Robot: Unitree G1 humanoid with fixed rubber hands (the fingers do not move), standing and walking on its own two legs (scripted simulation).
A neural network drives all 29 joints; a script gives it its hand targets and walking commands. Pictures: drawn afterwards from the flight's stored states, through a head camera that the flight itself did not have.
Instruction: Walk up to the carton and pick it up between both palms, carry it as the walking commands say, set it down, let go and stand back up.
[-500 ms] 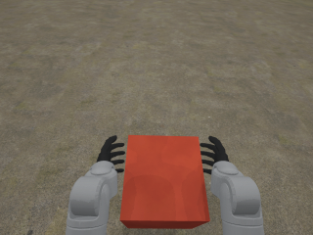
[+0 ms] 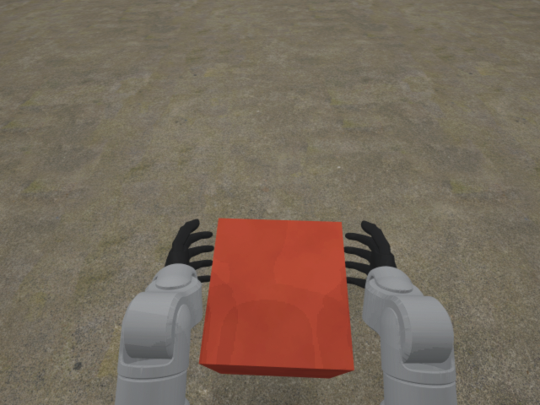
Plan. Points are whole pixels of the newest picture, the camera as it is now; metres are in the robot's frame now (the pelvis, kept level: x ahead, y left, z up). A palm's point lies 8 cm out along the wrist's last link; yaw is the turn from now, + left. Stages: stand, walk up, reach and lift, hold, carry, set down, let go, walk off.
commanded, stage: carry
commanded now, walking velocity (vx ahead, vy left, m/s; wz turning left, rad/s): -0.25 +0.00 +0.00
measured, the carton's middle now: (277, 302) +0.29 -0.01 +0.01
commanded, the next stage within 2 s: none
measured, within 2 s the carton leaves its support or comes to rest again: neither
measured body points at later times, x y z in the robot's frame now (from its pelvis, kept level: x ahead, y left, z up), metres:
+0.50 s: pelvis -0.19 +0.01 -0.01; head -0.18 +0.00 +0.44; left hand +0.11 +0.14 +0.09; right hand +0.11 -0.13 +0.08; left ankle -0.08 +0.13 -0.73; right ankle -0.22 -0.09 -0.74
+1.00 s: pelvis -0.37 +0.04 +0.00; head -0.36 +0.07 +0.45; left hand -0.09 +0.19 +0.08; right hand -0.07 -0.07 +0.09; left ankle -0.36 +0.14 -0.73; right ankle -0.34 -0.10 -0.69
